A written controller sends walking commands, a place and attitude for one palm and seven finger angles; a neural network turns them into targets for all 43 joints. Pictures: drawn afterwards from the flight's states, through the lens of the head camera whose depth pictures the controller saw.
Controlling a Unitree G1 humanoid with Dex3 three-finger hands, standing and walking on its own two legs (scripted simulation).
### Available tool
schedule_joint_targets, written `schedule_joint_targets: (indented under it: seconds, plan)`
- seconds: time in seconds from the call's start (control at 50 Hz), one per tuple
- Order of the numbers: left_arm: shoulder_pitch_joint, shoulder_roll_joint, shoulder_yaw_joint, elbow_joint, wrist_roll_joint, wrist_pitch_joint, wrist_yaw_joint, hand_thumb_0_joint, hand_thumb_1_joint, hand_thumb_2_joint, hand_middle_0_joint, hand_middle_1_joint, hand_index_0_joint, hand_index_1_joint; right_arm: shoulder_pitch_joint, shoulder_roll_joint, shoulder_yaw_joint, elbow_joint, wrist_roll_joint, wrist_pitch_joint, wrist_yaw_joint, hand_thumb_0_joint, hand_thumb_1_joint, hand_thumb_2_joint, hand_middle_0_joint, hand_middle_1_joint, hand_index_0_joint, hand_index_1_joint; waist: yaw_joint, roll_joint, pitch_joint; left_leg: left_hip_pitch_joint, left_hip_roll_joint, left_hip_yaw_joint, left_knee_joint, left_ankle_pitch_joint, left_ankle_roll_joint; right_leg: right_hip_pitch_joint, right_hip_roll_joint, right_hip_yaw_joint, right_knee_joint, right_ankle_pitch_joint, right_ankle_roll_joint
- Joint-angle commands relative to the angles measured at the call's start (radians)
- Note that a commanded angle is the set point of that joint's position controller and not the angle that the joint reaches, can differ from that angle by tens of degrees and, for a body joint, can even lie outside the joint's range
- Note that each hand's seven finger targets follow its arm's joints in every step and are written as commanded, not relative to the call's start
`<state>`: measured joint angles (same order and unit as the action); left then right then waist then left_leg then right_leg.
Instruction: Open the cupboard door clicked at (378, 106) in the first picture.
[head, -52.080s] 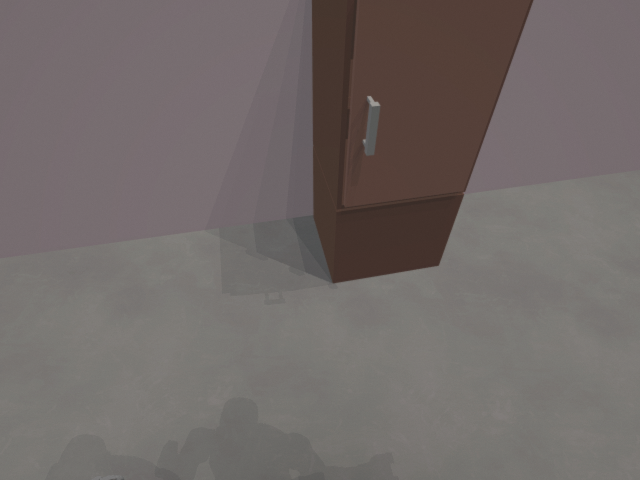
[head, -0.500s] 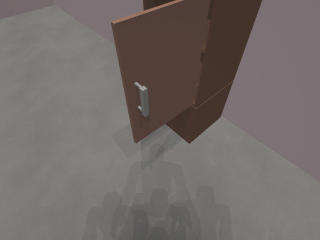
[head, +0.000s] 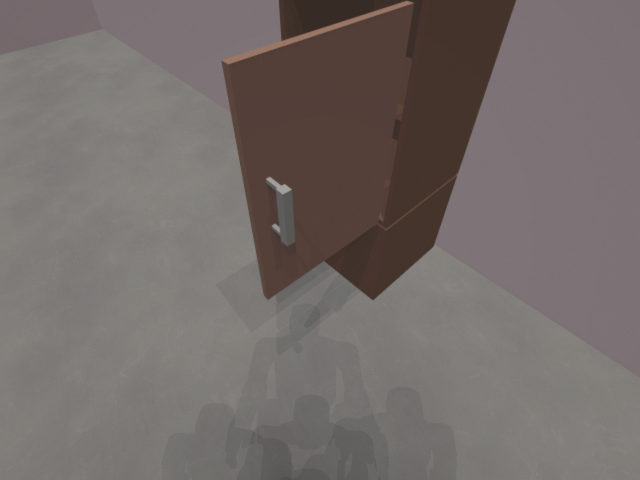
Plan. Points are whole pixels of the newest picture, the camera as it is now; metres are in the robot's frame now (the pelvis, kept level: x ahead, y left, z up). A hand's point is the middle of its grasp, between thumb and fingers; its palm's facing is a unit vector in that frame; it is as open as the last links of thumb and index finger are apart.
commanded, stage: look to check the result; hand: left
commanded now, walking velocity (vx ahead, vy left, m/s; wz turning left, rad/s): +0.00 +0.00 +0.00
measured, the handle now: (279, 211) +0.60 +0.11 -0.05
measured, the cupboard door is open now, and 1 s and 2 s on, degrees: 88 88 88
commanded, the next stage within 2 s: stand and wait in 0.54 s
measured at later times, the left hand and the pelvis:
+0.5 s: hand out of the picture +0.03 +0.20 -0.17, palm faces +0.02 -0.97 -0.24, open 7.3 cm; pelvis +0.01 +0.00 +0.00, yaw +0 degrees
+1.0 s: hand out of the picture +0.07 +0.21 -0.16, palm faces +0.00 -0.96 -0.29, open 7.3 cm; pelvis +0.02 +0.00 +0.01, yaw +0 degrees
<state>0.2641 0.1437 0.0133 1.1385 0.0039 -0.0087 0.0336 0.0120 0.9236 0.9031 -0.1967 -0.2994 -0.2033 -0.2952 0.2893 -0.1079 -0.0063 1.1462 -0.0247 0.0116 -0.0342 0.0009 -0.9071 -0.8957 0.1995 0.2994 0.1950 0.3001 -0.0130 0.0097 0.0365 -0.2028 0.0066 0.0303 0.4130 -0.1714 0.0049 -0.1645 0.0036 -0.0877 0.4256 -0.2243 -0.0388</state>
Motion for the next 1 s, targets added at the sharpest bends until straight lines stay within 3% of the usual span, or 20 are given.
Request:
schedule_joint_targets:
  seconds: [0.0,0.24,0.7,0.98]
  plan:
    - [0.063,0.108,0.022,-0.021,0.004,-0.01,0.004,0.0,0.9,0.9,-0.2,-0.3,-0.2,-0.3,0.057,-0.112,-0.016,-0.026,0.002,-0.013,-0.002,0.0,-0.9,-0.9,0.2,0.3,0.2,0.3,0.007,-0.003,0.066,-0.017,0.084,-0.082,-0.089,-0.009,0.025,-0.059,-0.109,0.118,-0.129,-0.028,-0.016]
    - [0.027,0.15,0.027,-0.019,0.004,-0.015,-0.001,0.0,0.9,0.9,-0.2,-0.3,-0.2,-0.3,0.008,-0.162,-0.021,-0.028,0.003,-0.018,0.0,0.0,-0.9,-0.9,0.2,0.3,0.2,0.3,0.003,-0.009,0.04,0.018,0.089,-0.086,-0.096,0.007,0.025,-0.04,-0.117,0.127,-0.143,-0.023,-0.017]
    - [-0.071,0.242,0.032,-0.035,0.005,-0.025,-0.008,0.0,0.9,0.9,-0.2,-0.3,-0.2,-0.3,-0.104,-0.269,-0.023,-0.041,0.004,-0.027,0.007,0.0,-0.9,-0.9,0.2,0.3,0.2,0.3,0.01,0.007,-0.005,0.068,0.108,-0.101,-0.12,0.112,0.022,0.028,-0.127,0.127,-0.157,0.098,-0.013]
    - [-0.1,0.267,0.03,-0.035,0.003,-0.027,-0.009,0.0,0.9,0.9,-0.2,-0.3,-0.2,-0.3,-0.134,-0.293,-0.021,-0.039,0.004,-0.028,0.008,0.0,-0.9,-0.9,0.2,0.3,0.2,0.3,0.007,-0.012,-0.019,0.094,0.112,-0.098,-0.13,0.137,0.017,0.05,-0.134,0.131,-0.171,0.144,-0.011]
